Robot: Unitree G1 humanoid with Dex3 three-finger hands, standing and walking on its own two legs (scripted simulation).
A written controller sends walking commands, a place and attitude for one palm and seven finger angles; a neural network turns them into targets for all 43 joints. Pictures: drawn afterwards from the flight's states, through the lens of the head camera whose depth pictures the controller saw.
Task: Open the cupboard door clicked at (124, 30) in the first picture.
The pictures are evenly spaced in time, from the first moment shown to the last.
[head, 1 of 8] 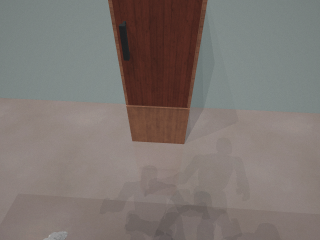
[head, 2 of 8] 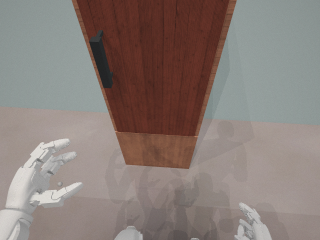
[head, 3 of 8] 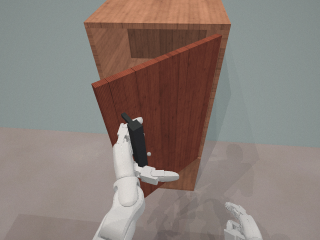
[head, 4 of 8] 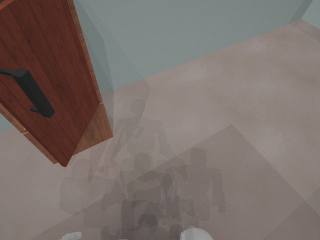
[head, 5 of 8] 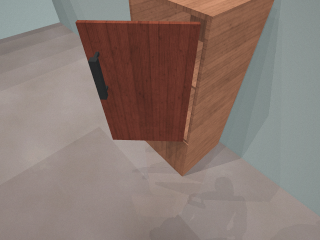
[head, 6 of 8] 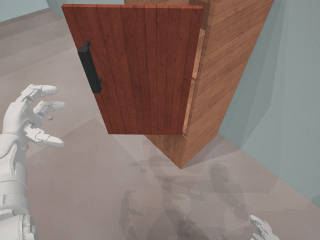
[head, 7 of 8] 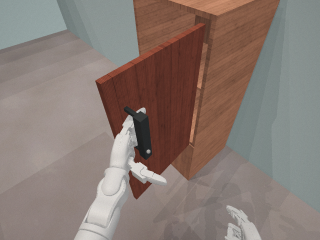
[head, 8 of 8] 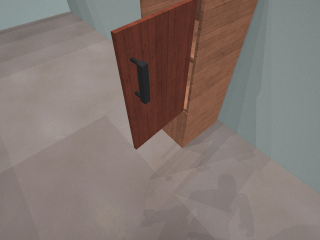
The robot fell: no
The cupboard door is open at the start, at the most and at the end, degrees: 0 97 96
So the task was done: yes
